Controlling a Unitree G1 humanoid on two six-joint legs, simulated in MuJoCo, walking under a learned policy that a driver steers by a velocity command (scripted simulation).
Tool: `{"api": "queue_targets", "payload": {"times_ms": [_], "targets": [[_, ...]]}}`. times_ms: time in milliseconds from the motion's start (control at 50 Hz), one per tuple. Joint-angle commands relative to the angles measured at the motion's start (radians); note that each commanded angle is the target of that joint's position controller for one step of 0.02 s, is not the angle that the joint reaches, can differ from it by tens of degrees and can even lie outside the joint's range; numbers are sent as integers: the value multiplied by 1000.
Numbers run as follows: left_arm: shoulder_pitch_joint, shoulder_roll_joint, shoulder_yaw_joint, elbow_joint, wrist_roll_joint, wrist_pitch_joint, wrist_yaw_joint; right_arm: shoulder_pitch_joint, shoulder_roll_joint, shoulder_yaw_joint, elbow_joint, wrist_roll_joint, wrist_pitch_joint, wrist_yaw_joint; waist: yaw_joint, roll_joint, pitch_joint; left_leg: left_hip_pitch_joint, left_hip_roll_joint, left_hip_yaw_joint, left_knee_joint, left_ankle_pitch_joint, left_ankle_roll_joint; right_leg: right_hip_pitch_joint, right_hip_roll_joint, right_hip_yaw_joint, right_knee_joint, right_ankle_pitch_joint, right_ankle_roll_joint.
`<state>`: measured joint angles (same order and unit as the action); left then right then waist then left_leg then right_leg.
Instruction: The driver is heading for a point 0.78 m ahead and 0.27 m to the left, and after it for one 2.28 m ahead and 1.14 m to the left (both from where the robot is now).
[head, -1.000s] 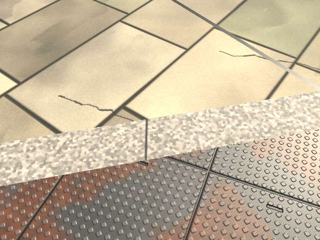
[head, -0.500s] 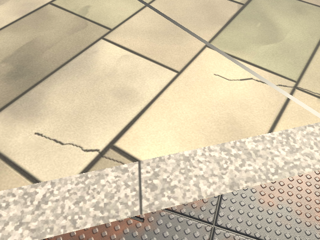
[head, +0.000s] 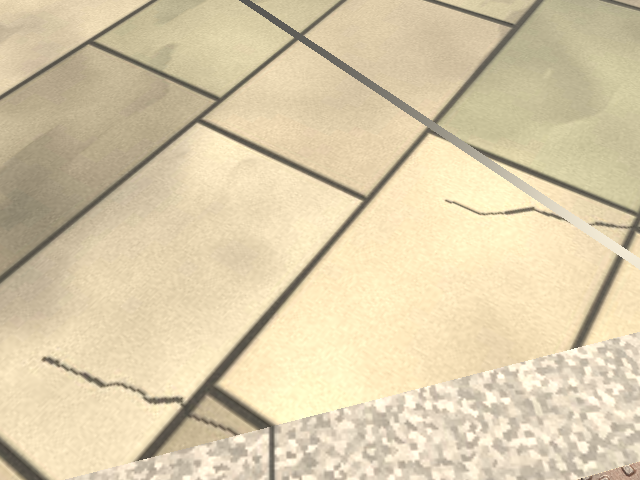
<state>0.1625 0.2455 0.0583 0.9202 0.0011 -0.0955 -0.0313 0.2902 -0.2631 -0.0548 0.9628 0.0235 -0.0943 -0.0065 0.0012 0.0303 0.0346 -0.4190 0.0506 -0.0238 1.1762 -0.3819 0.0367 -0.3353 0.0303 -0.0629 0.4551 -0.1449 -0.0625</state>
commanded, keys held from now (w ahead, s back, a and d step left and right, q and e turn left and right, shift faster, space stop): no key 0.32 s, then w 0.02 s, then no key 0.04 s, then q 0.40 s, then w+q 0.22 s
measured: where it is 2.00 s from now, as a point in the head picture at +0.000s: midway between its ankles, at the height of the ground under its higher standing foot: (241, 412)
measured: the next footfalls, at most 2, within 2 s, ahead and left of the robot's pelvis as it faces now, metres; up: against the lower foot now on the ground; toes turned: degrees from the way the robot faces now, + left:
left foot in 0.30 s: +0.24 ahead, +0.16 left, +0.00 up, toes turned +14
right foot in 1.34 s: +0.48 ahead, +0.01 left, +0.00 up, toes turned +27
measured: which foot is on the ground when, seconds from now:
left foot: up 0.00-0.28, down 0.30-1.00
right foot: down 0.00-0.86, up 0.88-1.00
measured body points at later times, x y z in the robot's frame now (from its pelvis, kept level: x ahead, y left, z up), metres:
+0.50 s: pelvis +0.16 +0.03 -0.01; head +0.18 +0.03 +0.44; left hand +0.22 +0.29 -0.15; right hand +0.28 -0.22 -0.13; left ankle +0.23 +0.13 -0.74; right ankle +0.10 -0.09 -0.74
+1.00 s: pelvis +0.20 +0.07 +0.00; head +0.22 +0.09 +0.45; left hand +0.26 +0.38 -0.12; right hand +0.38 -0.16 -0.11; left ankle +0.21 +0.15 -0.74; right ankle +0.19 -0.08 -0.66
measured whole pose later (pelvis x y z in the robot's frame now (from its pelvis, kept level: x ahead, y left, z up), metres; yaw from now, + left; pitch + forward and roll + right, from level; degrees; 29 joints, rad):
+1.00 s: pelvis +0.20 +0.07 +0.00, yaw +16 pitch +1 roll +0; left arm 0.12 0.29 0.09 0.89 -0.01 -0.06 0.02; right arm 0.22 -0.26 -0.09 0.80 0.01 -0.03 0.01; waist -0.01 -0.02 0.03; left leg -0.31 -0.08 0.01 0.51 -0.23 0.09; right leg -0.48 -0.06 0.02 1.14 -0.43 -0.01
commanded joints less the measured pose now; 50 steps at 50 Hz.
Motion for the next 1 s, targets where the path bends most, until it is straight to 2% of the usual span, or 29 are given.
{"api": "queue_targets", "payload": {"times_ms": [20, 80, 140, 220, 280, 300, 320, 340, 360, 380, 400, 460, 480, 560, 620, 640, 660, 680, 700, 740, 800, 840, 860, 880, 900, 920, 940, 960, 1000], "targets": [[11, 84, 11, -22, 16, -16, -3, 70, -52, -24, -39, -11, 10, -15, -33, -99, -74, -101, 75, -29, -26, 49, -15, 127, -261, 224, -229, 500, -172], [16, 120, 14, 1, 19, -15, 18, 23, -37, -21, -63, -22, 27, -21, -50, -102, -65, -105, 64, -9, -197, 163, -46, 94, -235, 117, -234, 694, -177], [32, 135, 13, 16, 12, 0, 34, -76, -20, -10, -83, -25, 30, -15, -17, -106, -86, -33, 39, 19, -435, 343, -47, 106, -191, 47, -226, 670, -140], [74, 142, 11, 56, 3, 20, 39, -155, -47, -12, -98, -21, 38, -8, 16, -109, -86, 2, 14, 8, -574, 383, -39, 188, -222, 79, -193, 565, -136], [49, 132, 8, 68, -14, 36, 45, -131, -68, -21, -88, -34, 32, -3, -22, -92, -86, 87, -6, 18, -713, 398, -1, 213, -216, 104, -81, 461, -97], [88, 114, 3, 78, -11, 37, 45, -99, -105, -32, -74, -41, 28, -7, -26, -50, -104, 180, 13, -5, -781, 605, 19, 203, -167, 98, -21, 378, -53], [144, 94, -2, 78, 13, 30, 46, -78, -167, -44, -72, -48, 28, -13, 12, 25, -158, 323, 103, -81, -719, 949, 56, 134, -98, 64, 63, 205, -8], [267, 22, -20, 113, 16, 31, 46, -63, -141, -37, -55, -45, 41, -16, 59, 155, -243, 480, 200, -185, -685, 915, 172, 12, -45, 36, 137, -134, 38], [218, 37, -20, 112, 8, 43, 51, -56, -73, -21, -48, -32, 53, -12, 22, 154, -232, 443, 230, -253, -730, 735, 214, -14, -30, 39, 177, -303, 59], [161, 57, -15, 95, -4, 58, 55, -81, -56, -14, -45, -31, 60, -10, 24, 145, -198, 384, 223, -279, -777, 522, 205, -32, -35, 48, 171, -322, 61], [130, 67, -11, 91, -4, 75, 64, -125, -68, -13, -54, -34, 65, -8, 34, 126, -167, 308, 200, -292, -810, 374, 183, -4, -42, 54, 137, -286, 61], [116, 112, 1, 86, 12, 108, 80, -280, -126, -30, -119, -21, 78, -13, 67, 115, -73, 88, 114, -218, -851, 142, 100, 96, -46, 36, 33, -182, 35], [116, 128, 8, 89, 9, 106, 83, -277, -126, -35, -126, -16, 78, -14, 56, 85, -55, 83, 84, -196, -830, 184, 90, 96, -43, 25, 44, -184, 29], [138, 122, 23, 84, 4, 97, 98, -218, -110, -46, -138, -7, 78, -25, 41, -7, -148, 101, 29, -153, -665, 570, 104, 170, -75, 29, 72, 36, 32], [145, 145, 36, 67, 7, 104, 112, -246, -76, -43, -173, -9, 96, -20, 51, -108, -125, -79, -58, -52, -537, 468, 57, 266, -194, 90, 43, 311, -24], [140, 169, 44, 58, 8, 105, 118, -253, -64, -40, -189, -15, 103, -13, 51, -170, -104, -155, -84, 0, -469, 337, 29, 295, -293, 156, 4, 393, -74], [89, 172, 45, 35, 7, 103, 125, -247, -50, -37, -202, -25, 109, -5, 40, -244, -88, -209, -77, 30, -366, 7, 9, 297, -409, 232, -29, 481, -136], [52, 167, 44, 8, 8, 99, 128, -262, -64, -43, -214, -25, 113, 4, 37, -210, -62, -264, -40, 19, -254, -146, -2, 303, -474, 266, -50, 527, -177], [19, 179, 48, -13, 6, 94, 129, -276, -67, -47, -223, -16, 117, 11, 29, -147, -36, -295, -11, 3, -230, -161, -11, 312, -476, 248, -54, 525, -175], [-12, 219, 65, -25, -12, 92, 125, -298, -51, -40, -235, -5, 118, 23, 32, -137, -15, -258, 2, 39, -318, -59, -23, 321, -411, 141, -40, 539, -114], [3, 237, 76, -24, -16, 103, 109, -254, -61, -49, -232, 7, 123, 44, 29, -170, -67, -17, -73, 155, -451, 38, -7, 256, -326, -12, 34, 589, -59], [4, 223, 73, -22, -26, 98, 92, -136, -86, -75, -202, 12, 131, 41, -33, -130, -126, 223, -134, 191, -594, 126, 40, 177, -291, -77, 196, 487, -20], [16, 194, 66, -22, -19, 87, 80, -31, -132, -101, -181, 17, 130, 28, -84, -47, -175, 423, -103, 71, -671, 164, 101, 36, -247, -109, 396, 272, 33], [-26, 79, 31, -83, 20, 71, 66, 20, -266, -127, -188, 7, 116, 11, -68, 225, -178, 605, 192, -474, -797, 186, 265, -332, -93, -102, 729, -414, 101], [-95, 108, 32, -133, -9, 39, 49, 95, -260, -105, -194, -29, 85, 25, -111, 166, -275, 609, 319, -800, -945, -49, 390, -450, -17, 131, 881, -518, 93], [-131, 142, 40, -142, -43, 19, 36, 33, -214, -88, -203, -29, 57, 25, -88, 93, -158, 543, 319, -744, -976, -197, 363, -529, -65, 168, 887, -451, 66], [-122, 170, 48, -130, -39, 6, 33, -27, -159, -73, -213, -11, 41, 20, -57, 37, -75, 438, 266, -634, -983, -250, 301, -507, -105, 167, 819, -357, 42], [-99, 183, 57, -106, -21, 2, 44, -97, -143, -64, -229, -5, 36, 15, -18, -6, -34, 331, 220, -543, -991, -205, 248, -437, -133, 161, 730, -288, 38], [-69, 187, 67, -91, -2, 5, 52, -140, -139, -58, -248, -18, 31, 3, 14, 31, -31, 217, 142, -420, -1013, -101, 206, -303, -140, 152, 599, -173, 48]]}}
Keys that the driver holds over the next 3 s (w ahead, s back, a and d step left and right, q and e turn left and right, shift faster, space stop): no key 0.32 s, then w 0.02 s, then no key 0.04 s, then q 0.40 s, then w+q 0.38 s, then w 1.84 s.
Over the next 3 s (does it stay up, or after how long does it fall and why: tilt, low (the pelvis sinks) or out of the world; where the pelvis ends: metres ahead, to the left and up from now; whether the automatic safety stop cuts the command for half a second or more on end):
stays up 1.09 0.52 -0.01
